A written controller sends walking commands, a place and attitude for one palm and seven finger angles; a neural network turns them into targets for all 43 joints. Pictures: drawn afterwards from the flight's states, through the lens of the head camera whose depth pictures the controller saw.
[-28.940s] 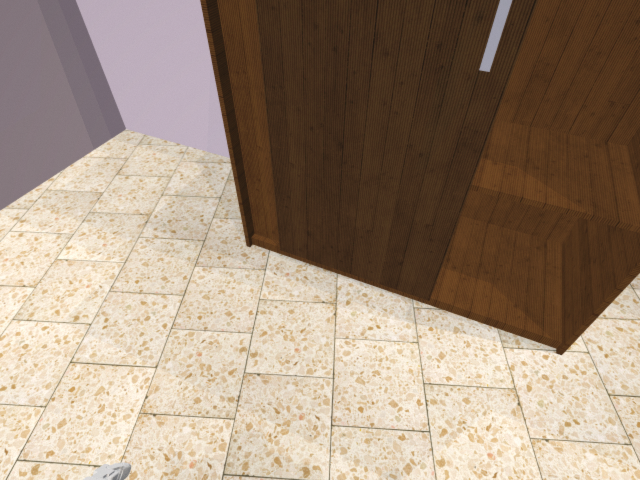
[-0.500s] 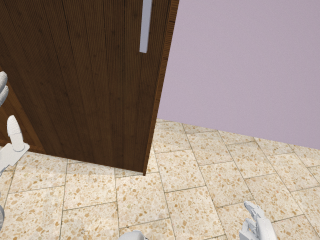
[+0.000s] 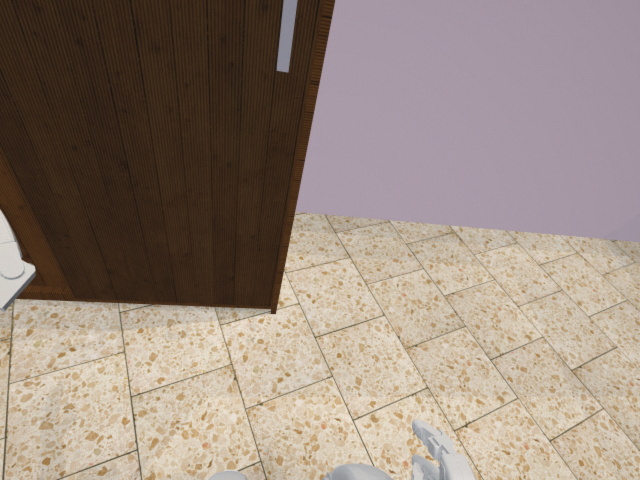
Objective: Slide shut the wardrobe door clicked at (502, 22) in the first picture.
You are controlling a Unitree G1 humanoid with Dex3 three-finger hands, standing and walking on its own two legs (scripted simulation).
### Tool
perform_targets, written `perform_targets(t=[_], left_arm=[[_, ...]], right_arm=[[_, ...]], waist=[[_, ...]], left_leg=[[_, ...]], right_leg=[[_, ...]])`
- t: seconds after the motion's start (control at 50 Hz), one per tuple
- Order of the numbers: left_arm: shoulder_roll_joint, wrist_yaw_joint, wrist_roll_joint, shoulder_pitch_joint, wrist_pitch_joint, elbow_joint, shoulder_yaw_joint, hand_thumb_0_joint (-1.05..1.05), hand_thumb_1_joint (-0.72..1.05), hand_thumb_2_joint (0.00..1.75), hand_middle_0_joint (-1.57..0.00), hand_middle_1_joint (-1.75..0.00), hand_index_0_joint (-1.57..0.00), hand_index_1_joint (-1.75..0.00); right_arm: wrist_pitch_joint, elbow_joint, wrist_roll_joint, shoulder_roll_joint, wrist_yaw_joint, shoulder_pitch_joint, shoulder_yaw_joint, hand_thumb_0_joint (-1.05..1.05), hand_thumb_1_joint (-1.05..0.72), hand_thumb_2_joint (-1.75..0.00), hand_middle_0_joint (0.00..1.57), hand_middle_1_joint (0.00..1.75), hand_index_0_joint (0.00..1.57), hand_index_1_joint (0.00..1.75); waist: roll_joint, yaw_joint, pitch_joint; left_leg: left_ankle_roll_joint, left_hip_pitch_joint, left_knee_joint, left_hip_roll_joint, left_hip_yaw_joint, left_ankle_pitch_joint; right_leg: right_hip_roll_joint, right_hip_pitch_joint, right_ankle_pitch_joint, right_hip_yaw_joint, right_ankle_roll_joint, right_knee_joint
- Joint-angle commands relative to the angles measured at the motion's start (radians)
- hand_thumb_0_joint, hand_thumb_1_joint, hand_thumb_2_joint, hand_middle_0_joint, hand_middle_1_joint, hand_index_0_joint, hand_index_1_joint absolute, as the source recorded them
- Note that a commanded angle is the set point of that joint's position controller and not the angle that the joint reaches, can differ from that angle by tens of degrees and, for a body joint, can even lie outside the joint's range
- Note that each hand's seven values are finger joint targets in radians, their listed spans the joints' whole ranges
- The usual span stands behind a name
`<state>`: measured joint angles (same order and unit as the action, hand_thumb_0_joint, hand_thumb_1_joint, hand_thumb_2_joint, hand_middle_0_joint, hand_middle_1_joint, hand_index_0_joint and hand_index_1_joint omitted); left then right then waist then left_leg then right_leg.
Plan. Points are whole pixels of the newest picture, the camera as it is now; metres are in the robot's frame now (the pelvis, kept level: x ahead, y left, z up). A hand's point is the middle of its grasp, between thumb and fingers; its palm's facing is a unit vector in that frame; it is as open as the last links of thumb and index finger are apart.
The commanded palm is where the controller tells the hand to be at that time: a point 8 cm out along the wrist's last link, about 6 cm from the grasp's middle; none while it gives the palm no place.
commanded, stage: stop stepping back and stand still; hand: left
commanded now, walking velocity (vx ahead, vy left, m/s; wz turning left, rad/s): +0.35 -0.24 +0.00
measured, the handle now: out of the picture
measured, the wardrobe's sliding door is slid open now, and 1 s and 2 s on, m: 0.00 0.00 0.00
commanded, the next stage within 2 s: let the arm hang, fingers relaxed in 0.60 s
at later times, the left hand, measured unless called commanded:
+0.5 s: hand out of the picture +0.16 +0.29 +0.17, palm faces +0.41 -0.86 -0.32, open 7.5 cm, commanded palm +0.08 +0.34 +0.19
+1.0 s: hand out of the picture +0.03 +0.23 -0.16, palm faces +0.17 -0.97 -0.15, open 6.9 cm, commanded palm none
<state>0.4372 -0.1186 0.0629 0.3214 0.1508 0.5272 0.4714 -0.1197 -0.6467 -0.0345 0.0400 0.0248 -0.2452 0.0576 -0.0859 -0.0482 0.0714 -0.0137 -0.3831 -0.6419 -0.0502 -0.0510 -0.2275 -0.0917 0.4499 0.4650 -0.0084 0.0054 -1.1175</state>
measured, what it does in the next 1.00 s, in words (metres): steps on the spot: right foot, then left foot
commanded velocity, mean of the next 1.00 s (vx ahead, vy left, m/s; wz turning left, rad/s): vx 0.06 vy -0.06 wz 0.00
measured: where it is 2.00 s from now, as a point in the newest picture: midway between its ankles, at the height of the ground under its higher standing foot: outside the picture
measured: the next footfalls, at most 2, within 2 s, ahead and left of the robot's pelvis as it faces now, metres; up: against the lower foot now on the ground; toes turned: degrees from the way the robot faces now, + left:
right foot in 0.18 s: -0.09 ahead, -0.07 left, +0.00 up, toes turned -4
left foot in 0.38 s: +0.01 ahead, +0.21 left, +0.00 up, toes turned +5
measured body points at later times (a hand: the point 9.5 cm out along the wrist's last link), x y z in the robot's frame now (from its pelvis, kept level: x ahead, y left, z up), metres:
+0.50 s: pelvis -0.06 +0.04 -0.01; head -0.05 +0.07 +0.44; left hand +0.13 +0.33 +0.19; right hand +0.13 -0.18 -0.06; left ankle -0.03 +0.21 -0.73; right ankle -0.09 -0.05 -0.71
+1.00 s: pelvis -0.04 +0.05 +0.00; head -0.03 +0.06 +0.45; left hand +0.02 +0.28 -0.14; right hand +0.05 -0.18 -0.14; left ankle +0.00 +0.16 -0.73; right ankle -0.05 -0.04 -0.73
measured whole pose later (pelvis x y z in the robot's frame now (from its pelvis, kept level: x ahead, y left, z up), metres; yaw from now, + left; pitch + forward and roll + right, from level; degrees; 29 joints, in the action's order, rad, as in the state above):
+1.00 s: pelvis -0.04 +0.05 +0.00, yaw +5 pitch -2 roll +0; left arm 0.13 -0.03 0.01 0.29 -0.04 -0.77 0.05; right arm 0.04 -0.87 -0.05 0.21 0.00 -0.24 0.01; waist -0.01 -0.02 0.05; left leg 0.02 -0.34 -0.64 -0.04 0.11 -0.27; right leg 0.03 0.24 0.38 -0.16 -0.04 -0.64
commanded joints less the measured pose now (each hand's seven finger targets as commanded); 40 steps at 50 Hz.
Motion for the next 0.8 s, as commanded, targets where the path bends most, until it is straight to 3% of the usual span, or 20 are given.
perform_targets(t=[0.0,0.06,0.1,0.12,0.16,0.18,0.22,0.32,0.36,0.38,0.4,0.48,0.52,0.54,0.56,0.58,0.66,0.68,0.7,0.78], left_arm=[[0.187,-0.011,-0.004,0.278,0.096,0.478,0.075,0.0,0.9,0.9,-0.2,-0.3,-0.2,-0.3],[0.218,-0.041,-0.009,0.363,0.061,0.345,0.114,0.0,0.9,0.9,-0.2,-0.3,-0.2,-0.3],[0.231,-0.035,-0.016,0.261,0.011,0.275,0.125,0.0,0.9,0.9,-0.2,-0.3,-0.2,-0.3],[0.234,-0.037,-0.018,0.17,0.017,0.26,0.131,0.0,0.9,0.9,-0.2,-0.3,-0.2,-0.3],[0.346,-0.057,0.008,0.003,0.037,0.258,0.231,0.0,0.9,0.9,-0.2,-0.3,-0.2,-0.3],[0.395,-0.078,0.003,-0.044,0.07,0.149,0.274,0.0,0.9,0.9,-0.2,-0.3,-0.2,-0.3],[0.132,-0.044,-0.007,0.055,0.04,-0.119,0.049,0.0,0.9,0.9,-0.2,-0.3,-0.2,-0.3],[0.046,-0.045,-0.027,-0.14,0.066,0.112,-0.136,0.0,0.9,0.9,-0.2,-0.3,-0.2,-0.3],[0.126,-0.058,-0.024,-0.172,0.092,0.317,-0.069,0.0,0.9,0.9,-0.2,-0.3,-0.2,-0.3],[0.181,-0.051,-0.023,-0.178,0.112,0.373,-0.026,0.0,0.9,0.9,-0.2,-0.3,-0.2,-0.3],[0.226,-0.048,-0.023,-0.134,0.127,0.383,0.041,0.0,0.9,0.9,-0.2,-0.3,-0.2,-0.3],[0.245,-0.048,-0.009,0.183,0.119,0.419,0.168,0.0,0.9,0.9,-0.2,-0.3,-0.2,-0.3],[0.22,-0.046,-0.006,0.265,0.103,0.321,0.187,0.0,0.9,0.9,-0.2,-0.3,-0.2,-0.3],[0.201,-0.042,0.0,0.323,0.085,0.224,0.181,0.0,0.9,0.9,-0.2,-0.3,-0.2,-0.3],[0.209,-0.044,0.005,0.292,0.068,0.202,0.166,0.0,0.9,0.9,-0.2,-0.3,-0.2,-0.3],[0.197,-0.048,0.012,0.236,0.07,0.173,0.155,0.0,0.9,0.9,-0.2,-0.3,-0.2,-0.3],[0.143,-0.048,0.002,0.237,0.076,-0.021,0.12,0.0,0.9,0.9,-0.2,-0.3,-0.2,-0.3],[-0.092,0.073,-0.124,0.088,-0.075,-0.575,-0.296,0.0,0.9,0.9,-0.2,-0.3,-0.2,-0.3],[-0.108,0.102,-0.106,0.098,-0.129,-0.599,-0.323,0.0,0.9,0.9,-0.2,-0.3,-0.2,-0.3],[-0.103,0.104,-0.092,0.041,-0.148,-0.777,-0.363,0.0,0.9,0.9,-0.2,-0.3,-0.2,-0.3]], right_arm=[[-0.013,0.216,0.003,0.262,-0.006,0.169,-0.12,0.0,-0.9,-0.9,0.2,0.3,0.2,0.3],[0.019,0.189,-0.002,0.23,-0.048,0.113,-0.105,0.0,-0.9,-0.9,0.2,0.3,0.2,0.3],[0.035,0.143,0.03,0.218,-0.075,0.084,-0.116,0.0,-0.9,-0.9,0.2,0.3,0.2,0.3],[0.041,0.146,0.051,0.254,-0.098,0.1,-0.131,0.0,-0.9,-0.9,0.2,0.3,0.2,0.3],[0.029,0.138,0.04,0.268,-0.095,0.116,-0.107,0.0,-0.9,-0.9,0.2,0.3,0.2,0.3],[0.0,0.146,0.033,0.252,-0.086,0.115,-0.09,0.0,-0.9,-0.9,0.2,0.3,0.2,0.3],[-0.004,0.116,0.045,0.312,-0.105,0.098,-0.141,0.0,-0.9,-0.9,0.2,0.3,0.2,0.3],[-0.041,0.13,0.031,0.256,-0.123,0.115,-0.089,0.0,-0.9,-0.9,0.2,0.3,0.2,0.3],[-0.062,0.187,0.035,0.31,-0.115,0.11,-0.116,0.0,-0.9,-0.9,0.2,0.3,0.2,0.3],[-0.068,0.192,0.031,0.298,-0.101,0.116,-0.115,0.0,-0.9,-0.9,0.2,0.3,0.2,0.3],[-0.072,0.191,0.036,0.302,-0.092,0.114,-0.125,0.0,-0.9,-0.9,0.2,0.3,0.2,0.3],[-0.052,0.21,0.032,0.275,-0.057,0.115,-0.116,0.0,-0.9,-0.9,0.2,0.3,0.2,0.3],[-0.027,0.232,0.038,0.268,-0.047,0.11,-0.12,0.0,-0.9,-0.9,0.2,0.3,0.2,0.3],[-0.012,0.235,0.041,0.253,-0.044,0.096,-0.123,0.0,-0.9,-0.9,0.2,0.3,0.2,0.3],[0.001,0.254,0.051,0.246,-0.048,0.11,-0.124,0.0,-0.9,-0.9,0.2,0.3,0.2,0.3],[-0.009,0.236,0.055,0.263,-0.059,0.118,-0.12,0.0,-0.9,-0.9,0.2,0.3,0.2,0.3],[-0.011,0.156,0.035,0.258,-0.078,0.083,-0.086,0.0,-0.9,-0.9,0.2,0.3,0.2,0.3],[0.0,-0.016,0.026,0.301,0.012,0.125,-0.103,0.0,-0.9,-0.9,0.2,0.3,0.2,0.3],[0.059,0.0,0.037,0.249,0.001,0.043,-0.091,0.0,-0.9,-0.9,0.2,0.3,0.2,0.3],[0.105,0.011,0.008,0.266,-0.007,-0.028,-0.081,0.0,-0.9,-0.9,0.2,0.3,0.2,0.3]], waist=[[0.503,0.087,-0.239],[0.346,0.081,-0.264],[-0.025,0.073,-0.259],[-0.154,0.041,-0.158],[-0.07,0.012,-0.043],[-0.086,0.002,-0.024],[-0.14,0.031,0.026],[0.145,0.025,-0.055],[0.375,0.045,-0.171],[0.326,0.051,-0.164],[0.235,0.056,-0.121],[0.521,0.066,-0.151],[0.399,0.075,-0.161],[0.137,0.082,-0.144],[-0.174,0.076,-0.131],[-0.147,0.066,-0.088],[-0.013,0.04,-0.084],[0.078,-0.006,-0.09],[0.011,-0.004,-0.141],[-0.169,0.007,-0.135]], left_leg=[[-0.042,-0.178,0.571,-0.124,-0.07,-0.529],[-0.019,-0.157,0.413,-0.129,-0.02,-0.379],[-0.05,-0.097,-0.162,0.043,0.226,-0.204],[-0.017,-0.215,-0.5,0.04,0.118,-0.271],[0.002,-0.388,-0.854,-0.003,-0.043,-0.202],[0.004,-0.391,-0.802,-0.077,-0.051,-0.223],[-0.002,-0.415,-0.542,-0.051,-0.003,-0.109],[0.035,0.17,0.147,0.057,0.211,-0.009],[0.129,0.444,0.213,-0.225,-0.239,0.419],[0.159,0.383,0.312,-0.321,-0.383,0.343],[0.175,0.292,0.371,-0.324,-0.364,0.2],[0.115,0.078,0.263,-0.217,-0.054,0.114],[0.058,-0.149,0.117,-0.134,0.081,-0.207],[0.022,-0.244,-0.122,-0.037,0.146,-0.351],[-0.006,-0.332,-0.428,0.062,0.143,-0.4],[0.007,-0.312,-0.577,0.033,0.042,-0.352],[-0.004,-0.235,-0.416,-0.027,0.061,-0.174],[-0.009,-0.305,-0.376,-0.105,0.138,-0.242],[-0.012,-0.133,-0.288,-0.037,0.123,-0.199],[0.016,0.046,0.044,0.018,0.148,0.031]], right_leg=[[-0.059,-0.382,-0.005,-0.167,-0.026,0.164],[-0.056,-0.55,0.142,-0.174,-0.073,0.532],[0.142,-0.437,-0.023,-0.033,-0.158,0.827],[0.313,-0.27,-0.158,0.141,-0.243,0.874],[0.509,-0.092,0.019,0.422,-0.323,0.99],[0.526,-0.116,-0.013,0.429,-0.261,0.97],[0.382,-0.245,-0.004,0.366,-0.208,0.901],[0.236,-0.214,-0.442,-0.016,-0.106,0.555],[0.09,0.037,-0.189,-0.09,0.007,0.236],[0.069,0.056,0.077,-0.019,0.005,0.174],[0.069,0.033,0.074,0.003,0.011,0.194],[0.08,-0.24,-0.012,-0.063,0.005,0.439],[0.075,-0.457,-0.08,-0.076,-0.016,0.575],[0.161,-0.456,-0.011,0.098,-0.07,0.708],[0.373,-0.376,0.157,0.495,-0.168,0.906],[0.436,-0.263,0.104,0.577,-0.193,0.968],[0.349,-0.295,-0.486,0.233,-0.186,0.789],[0.425,-0.299,-0.867,-0.072,-0.122,0.624],[0.322,-0.22,-0.914,0.011,-0.123,0.596],[0.294,-0.248,-0.805,-0.055,-0.083,0.514]])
